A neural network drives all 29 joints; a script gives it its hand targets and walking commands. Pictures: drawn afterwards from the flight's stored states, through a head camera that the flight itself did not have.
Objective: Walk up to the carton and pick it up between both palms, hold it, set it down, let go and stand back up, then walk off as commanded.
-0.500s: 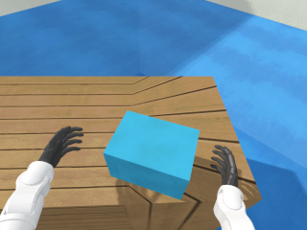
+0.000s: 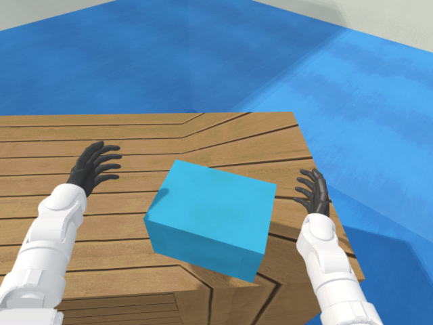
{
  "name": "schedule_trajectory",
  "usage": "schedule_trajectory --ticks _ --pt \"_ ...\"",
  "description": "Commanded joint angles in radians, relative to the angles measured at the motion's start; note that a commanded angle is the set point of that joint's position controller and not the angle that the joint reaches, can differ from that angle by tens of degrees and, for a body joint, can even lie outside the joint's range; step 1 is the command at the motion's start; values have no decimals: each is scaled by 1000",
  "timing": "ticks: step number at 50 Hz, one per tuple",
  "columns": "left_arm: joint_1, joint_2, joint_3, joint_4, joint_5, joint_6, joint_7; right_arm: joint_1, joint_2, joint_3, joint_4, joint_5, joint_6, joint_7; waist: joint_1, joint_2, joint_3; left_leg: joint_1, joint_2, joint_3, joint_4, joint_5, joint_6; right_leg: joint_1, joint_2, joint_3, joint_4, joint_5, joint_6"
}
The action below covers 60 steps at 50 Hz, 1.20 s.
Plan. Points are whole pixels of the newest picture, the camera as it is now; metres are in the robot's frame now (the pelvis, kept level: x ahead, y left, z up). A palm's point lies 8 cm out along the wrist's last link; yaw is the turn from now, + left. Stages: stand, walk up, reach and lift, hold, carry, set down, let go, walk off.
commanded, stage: reach and lift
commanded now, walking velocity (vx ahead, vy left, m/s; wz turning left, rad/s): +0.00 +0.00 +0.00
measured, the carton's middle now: (213, 219) +0.36 +0.01 -0.05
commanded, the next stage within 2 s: none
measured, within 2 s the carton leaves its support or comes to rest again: neither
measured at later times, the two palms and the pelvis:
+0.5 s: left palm (108, 155) +0.41 +0.21 +0.10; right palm (321, 191) +0.35 -0.20 +0.06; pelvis +0.00 +0.00 +0.00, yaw +0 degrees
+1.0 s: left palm (119, 181) +0.42 +0.21 +0.02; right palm (295, 215) +0.34 -0.16 -0.01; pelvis -0.01 +0.04 -0.01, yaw +0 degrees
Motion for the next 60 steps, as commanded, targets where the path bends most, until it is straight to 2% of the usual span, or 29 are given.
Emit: schedule_trajectory --ticks 1,15,23,27,40,44,48,50,54,60 --pt "-503 184 -57 -42 -127 -53 16 -422 -156 -49 -175 116 -46 10 -171 108 -399 142 -24 -16 -42 331 -6 51 46 -54 -103 475 -41" --pt "-727 165 -78 209 -102 -120 29 -657 -183 -23 -2 128 -81 27 -183 84 -469 102 -41 -25 -9 351 1 13 49 -64 -74 536 -35" --pt "-773 114 -101 379 -73 -188 36 -709 -163 -7 203 117 -160 32 -201 95 -500 76 -47 -36 27 374 -18 -52 50 -82 -55 553 -29" --pt "-774 76 -104 457 -50 -234 44 -721 -136 7 317 112 -226 34 -196 105 -517 48 -47 -46 58 388 -32 -117 52 -94 -37 527 -25" --pt "-864 -24 -137 492 -12 -390 107 -798 -159 -84 523 88 -461 82 -203 250 -773 60 -32 -76 174 482 -121 -425 74 -139 18 350 -48" --pt "-863 -55 -140 558 -2 -433 120 -807 -180 -96 613 79 -514 104 -191 247 -802 60 -27 -86 192 505 -135 -495 82 -142 35 320 -48" --pt "-869 -84 -150 608 14 -472 129 -822 -197 -119 689 67 -564 120 -193 253 -807 46 -23 -96 196 499 -144 -545 87 -148 53 295 -52" --pt "-868 -99 -153 619 26 -484 134 -820 -206 -128 731 65 -587 126 -194 273 -821 55 -21 -101 203 519 -155 -571 92 -151 62 296 -54" --pt "-861 -118 -154 659 46 -505 138 -817 -209 -129 784 63 -622 135 -189 275 -821 45 -21 -102 218 542 -162 -604 94 -150 72 299 -52" --pt "-877 -134 -148 640 69 -535 149 -835 -206 -134 805 57 -665 141 -178 283 -871 38 -23 -100 236 576 -170 -623 97 -153 83 316 -49"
